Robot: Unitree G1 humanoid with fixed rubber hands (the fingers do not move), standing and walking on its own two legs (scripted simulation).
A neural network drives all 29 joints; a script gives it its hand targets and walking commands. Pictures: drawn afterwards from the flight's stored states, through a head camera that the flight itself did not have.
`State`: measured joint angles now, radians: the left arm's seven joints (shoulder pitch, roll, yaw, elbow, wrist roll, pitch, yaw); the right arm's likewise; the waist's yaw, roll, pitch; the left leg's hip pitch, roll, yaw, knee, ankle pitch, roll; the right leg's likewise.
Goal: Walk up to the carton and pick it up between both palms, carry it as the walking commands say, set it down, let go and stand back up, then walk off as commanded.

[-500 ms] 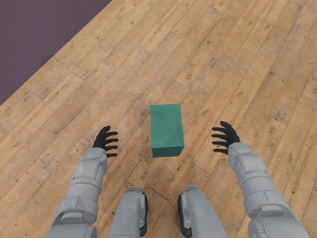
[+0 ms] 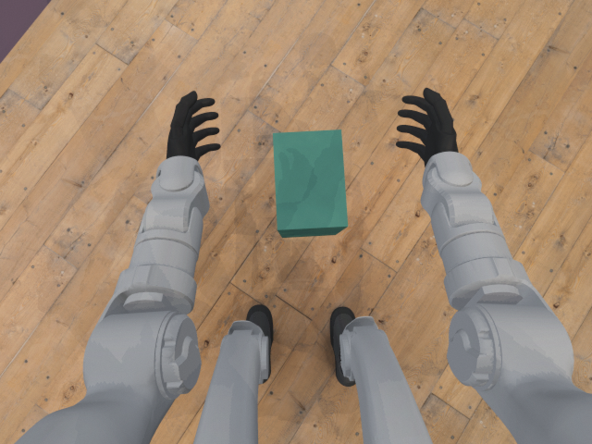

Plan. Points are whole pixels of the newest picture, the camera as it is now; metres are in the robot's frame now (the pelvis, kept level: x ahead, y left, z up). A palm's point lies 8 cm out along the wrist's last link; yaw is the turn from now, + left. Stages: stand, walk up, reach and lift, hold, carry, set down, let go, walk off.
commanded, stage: reach and lift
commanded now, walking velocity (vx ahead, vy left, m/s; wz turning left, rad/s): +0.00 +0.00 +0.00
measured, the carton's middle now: (308, 190) +0.51 -0.03 -0.54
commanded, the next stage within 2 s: none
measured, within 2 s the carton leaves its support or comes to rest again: neither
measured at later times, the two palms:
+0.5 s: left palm (197, 159) +0.49 +0.15 -0.19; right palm (414, 151) +0.49 -0.18 -0.18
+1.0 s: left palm (223, 177) +0.50 +0.15 -0.34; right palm (388, 173) +0.50 -0.17 -0.34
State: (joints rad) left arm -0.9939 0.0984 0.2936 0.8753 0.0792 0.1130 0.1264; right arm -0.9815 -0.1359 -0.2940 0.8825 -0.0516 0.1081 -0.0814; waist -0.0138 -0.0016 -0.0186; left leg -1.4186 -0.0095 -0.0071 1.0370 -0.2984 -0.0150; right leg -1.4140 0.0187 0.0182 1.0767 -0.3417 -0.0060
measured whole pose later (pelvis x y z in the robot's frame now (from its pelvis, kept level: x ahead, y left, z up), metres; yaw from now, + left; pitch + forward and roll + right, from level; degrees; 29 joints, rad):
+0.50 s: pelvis +0.00 +0.00 -0.05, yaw +0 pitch +48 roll +1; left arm -1.05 0.11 0.37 0.87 0.14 0.06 0.09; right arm -1.06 -0.12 -0.36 0.89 -0.11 0.05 -0.07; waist -0.01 0.00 -0.09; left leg -1.72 -0.04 -0.04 1.26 -0.38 -0.03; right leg -1.71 0.05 0.04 1.29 -0.42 0.00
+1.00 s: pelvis -0.03 +0.01 -0.20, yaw +0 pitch +47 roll +1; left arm -1.26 0.20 0.23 0.95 -0.03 0.10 0.15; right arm -1.27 -0.24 -0.22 0.97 0.06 0.10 -0.11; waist -0.01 0.00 0.05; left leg -2.14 -0.06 -0.03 1.83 -0.52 -0.04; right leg -2.13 0.07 0.04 1.86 -0.55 0.03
